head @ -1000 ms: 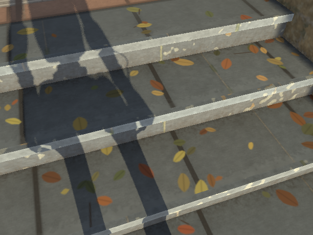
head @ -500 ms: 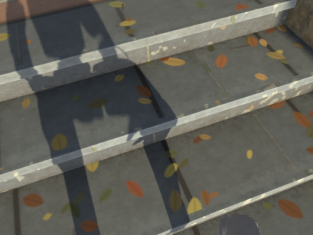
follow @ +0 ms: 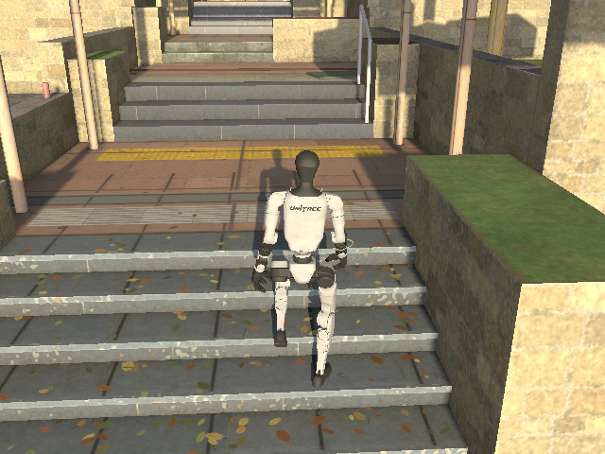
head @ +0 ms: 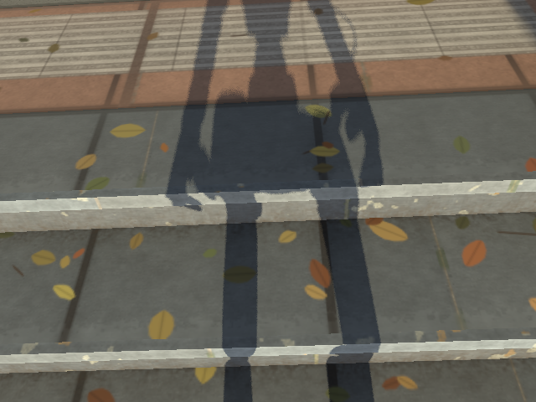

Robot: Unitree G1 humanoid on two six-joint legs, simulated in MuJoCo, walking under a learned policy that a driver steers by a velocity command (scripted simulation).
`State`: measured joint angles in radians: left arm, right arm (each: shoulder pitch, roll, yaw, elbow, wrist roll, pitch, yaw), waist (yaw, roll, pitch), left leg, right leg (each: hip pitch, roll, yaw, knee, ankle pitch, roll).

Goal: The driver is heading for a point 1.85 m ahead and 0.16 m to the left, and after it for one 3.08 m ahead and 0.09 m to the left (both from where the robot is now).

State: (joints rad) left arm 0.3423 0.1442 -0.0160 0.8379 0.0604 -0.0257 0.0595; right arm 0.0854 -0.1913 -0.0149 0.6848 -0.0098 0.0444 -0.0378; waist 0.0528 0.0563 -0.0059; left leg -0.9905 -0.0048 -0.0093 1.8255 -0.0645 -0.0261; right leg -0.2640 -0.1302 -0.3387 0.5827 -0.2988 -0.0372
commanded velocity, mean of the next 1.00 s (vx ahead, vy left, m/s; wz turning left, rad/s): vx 0.02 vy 0.00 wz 0.34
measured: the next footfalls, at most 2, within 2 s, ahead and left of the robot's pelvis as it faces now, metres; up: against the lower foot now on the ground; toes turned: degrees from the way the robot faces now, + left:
left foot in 0.28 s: +0.11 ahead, +0.17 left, +0.00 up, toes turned +14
right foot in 0.76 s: +0.33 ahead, -0.06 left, +0.14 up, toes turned +12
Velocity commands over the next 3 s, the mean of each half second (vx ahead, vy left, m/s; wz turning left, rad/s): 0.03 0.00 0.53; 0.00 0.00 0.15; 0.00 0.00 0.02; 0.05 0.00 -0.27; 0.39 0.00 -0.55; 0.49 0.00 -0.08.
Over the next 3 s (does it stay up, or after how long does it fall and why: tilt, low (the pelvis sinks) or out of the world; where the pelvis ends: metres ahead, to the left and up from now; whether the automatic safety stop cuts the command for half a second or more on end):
stays up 0.71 0.05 0.28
